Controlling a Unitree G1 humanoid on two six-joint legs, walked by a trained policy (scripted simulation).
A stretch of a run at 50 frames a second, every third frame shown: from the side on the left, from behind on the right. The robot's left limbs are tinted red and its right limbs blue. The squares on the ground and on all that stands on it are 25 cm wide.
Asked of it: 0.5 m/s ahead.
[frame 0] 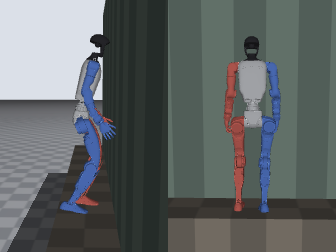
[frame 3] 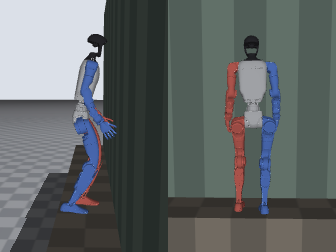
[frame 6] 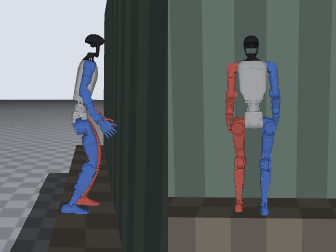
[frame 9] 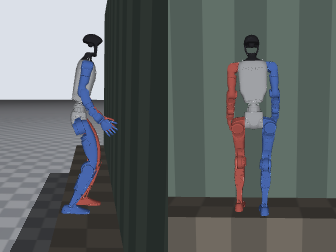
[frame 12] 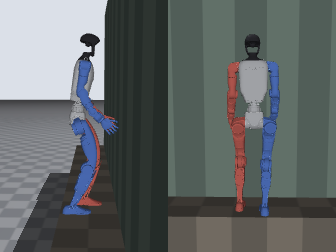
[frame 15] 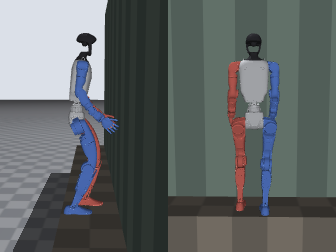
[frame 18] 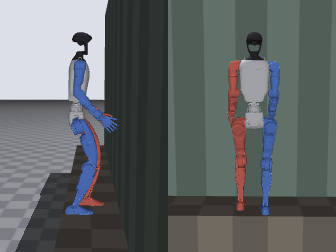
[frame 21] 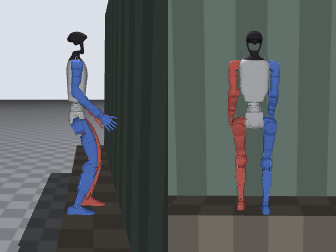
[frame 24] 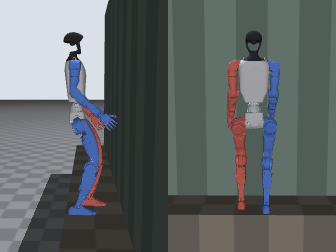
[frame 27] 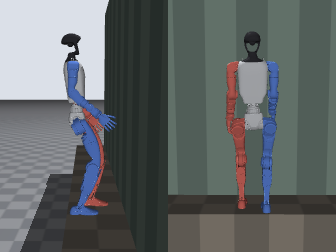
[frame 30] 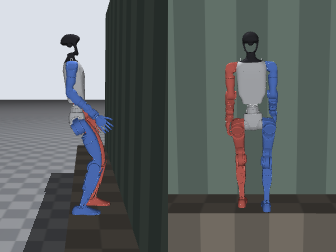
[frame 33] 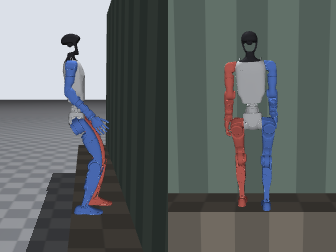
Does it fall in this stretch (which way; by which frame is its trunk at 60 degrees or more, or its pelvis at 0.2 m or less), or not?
no
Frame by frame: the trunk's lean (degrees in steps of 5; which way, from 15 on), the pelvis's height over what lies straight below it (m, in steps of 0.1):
0: 15 forward, 0.8
3: 15 forward, 0.8
6: 15 forward, 0.8
9: 10, 0.8
12: 10, 0.8
15: 10, 0.8
18: 5, 0.8
21: 0, 0.8
24: 5, 0.8
27: 5, 0.8
30: 5, 0.7
33: 5, 0.7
